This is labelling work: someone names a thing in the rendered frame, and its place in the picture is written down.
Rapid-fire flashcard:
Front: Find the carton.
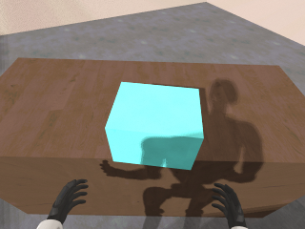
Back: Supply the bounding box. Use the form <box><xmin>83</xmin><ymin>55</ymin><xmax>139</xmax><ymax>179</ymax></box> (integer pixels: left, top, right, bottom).
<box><xmin>105</xmin><ymin>82</ymin><xmax>204</xmax><ymax>170</ymax></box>

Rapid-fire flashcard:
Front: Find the left robot forearm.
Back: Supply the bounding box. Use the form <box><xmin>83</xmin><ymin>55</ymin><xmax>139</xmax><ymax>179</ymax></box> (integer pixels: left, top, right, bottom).
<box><xmin>36</xmin><ymin>219</ymin><xmax>63</xmax><ymax>229</ymax></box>

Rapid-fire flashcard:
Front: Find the left robot hand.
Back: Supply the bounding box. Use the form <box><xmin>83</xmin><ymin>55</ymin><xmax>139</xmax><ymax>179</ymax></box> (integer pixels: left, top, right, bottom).
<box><xmin>47</xmin><ymin>179</ymin><xmax>89</xmax><ymax>224</ymax></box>

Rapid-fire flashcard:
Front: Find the pedestal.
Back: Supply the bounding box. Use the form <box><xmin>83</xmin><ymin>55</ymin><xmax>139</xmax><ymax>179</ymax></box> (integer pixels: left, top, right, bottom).
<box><xmin>0</xmin><ymin>57</ymin><xmax>305</xmax><ymax>219</ymax></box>

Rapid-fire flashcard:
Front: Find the right robot hand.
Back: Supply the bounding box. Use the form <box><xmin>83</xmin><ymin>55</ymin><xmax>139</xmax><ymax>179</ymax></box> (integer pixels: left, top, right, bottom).
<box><xmin>212</xmin><ymin>183</ymin><xmax>247</xmax><ymax>229</ymax></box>

